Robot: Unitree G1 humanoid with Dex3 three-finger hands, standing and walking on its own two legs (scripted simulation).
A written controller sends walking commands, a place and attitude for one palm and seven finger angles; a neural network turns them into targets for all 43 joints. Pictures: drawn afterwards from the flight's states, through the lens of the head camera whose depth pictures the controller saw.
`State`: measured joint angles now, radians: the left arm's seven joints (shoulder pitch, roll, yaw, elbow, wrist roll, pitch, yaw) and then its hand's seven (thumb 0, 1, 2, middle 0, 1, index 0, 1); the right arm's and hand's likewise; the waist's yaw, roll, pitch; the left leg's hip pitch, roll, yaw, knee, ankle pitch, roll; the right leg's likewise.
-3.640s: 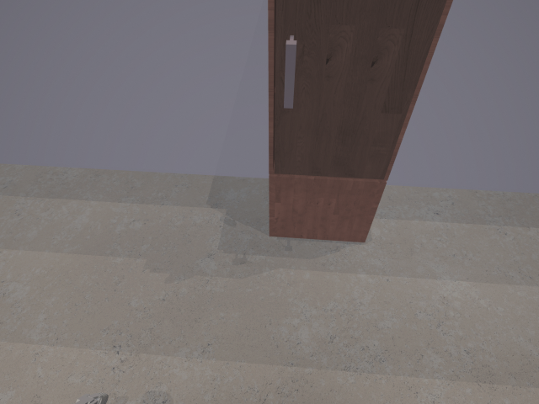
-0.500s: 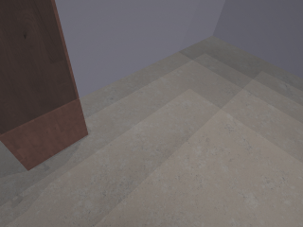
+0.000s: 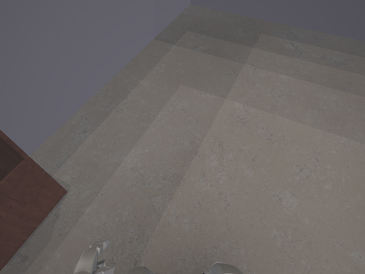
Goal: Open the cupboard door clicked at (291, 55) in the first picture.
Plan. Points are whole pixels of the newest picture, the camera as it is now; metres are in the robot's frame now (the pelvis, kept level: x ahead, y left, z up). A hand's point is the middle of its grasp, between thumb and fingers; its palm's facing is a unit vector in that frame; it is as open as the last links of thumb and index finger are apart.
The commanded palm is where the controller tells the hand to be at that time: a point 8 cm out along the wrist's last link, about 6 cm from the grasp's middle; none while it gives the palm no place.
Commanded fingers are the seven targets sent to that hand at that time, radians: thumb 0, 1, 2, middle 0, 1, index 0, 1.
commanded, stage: turn to face it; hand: left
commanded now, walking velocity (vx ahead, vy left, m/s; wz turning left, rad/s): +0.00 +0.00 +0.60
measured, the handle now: out of the picture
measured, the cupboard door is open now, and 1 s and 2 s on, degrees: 0 0 0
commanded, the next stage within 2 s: take the last steps up to it in 1.78 s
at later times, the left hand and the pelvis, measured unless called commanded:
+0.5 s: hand out of the picture +0.03 +0.27 -0.16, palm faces +0.29 -0.93 -0.23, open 7.3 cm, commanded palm none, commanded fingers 0.00 0.90 0.90 -0.20 -0.30 -0.20 -0.30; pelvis +0.03 +0.04 +0.02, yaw +14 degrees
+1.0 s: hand out of the picture +0.00 +0.18 -0.12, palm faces +0.53 -0.80 -0.27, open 7.3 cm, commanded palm none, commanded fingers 0.00 0.90 0.90 -0.20 -0.30 -0.20 -0.30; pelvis +0.02 -0.03 +0.02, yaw +33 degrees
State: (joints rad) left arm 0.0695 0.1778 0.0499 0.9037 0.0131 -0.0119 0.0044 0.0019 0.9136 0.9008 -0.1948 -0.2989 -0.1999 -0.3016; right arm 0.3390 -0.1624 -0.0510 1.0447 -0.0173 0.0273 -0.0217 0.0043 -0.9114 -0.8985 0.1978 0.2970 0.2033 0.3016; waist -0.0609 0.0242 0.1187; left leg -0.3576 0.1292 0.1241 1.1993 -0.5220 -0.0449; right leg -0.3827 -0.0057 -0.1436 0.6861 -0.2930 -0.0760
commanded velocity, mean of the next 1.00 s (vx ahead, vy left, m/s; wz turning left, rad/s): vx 0.00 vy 0.00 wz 0.60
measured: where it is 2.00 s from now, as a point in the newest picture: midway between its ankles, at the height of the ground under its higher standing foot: outside the picture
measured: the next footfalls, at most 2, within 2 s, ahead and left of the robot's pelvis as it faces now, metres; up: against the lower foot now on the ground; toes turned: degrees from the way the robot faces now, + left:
left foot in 0.30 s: +0.07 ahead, +0.13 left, +0.00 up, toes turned +17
right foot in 0.84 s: +0.12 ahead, -0.11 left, +0.00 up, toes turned +25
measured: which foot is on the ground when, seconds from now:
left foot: up 0.00-0.28, down 0.30-0.84, up 0.86-1.00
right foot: down 0.00-0.30, up 0.32-0.82, down 0.84-1.00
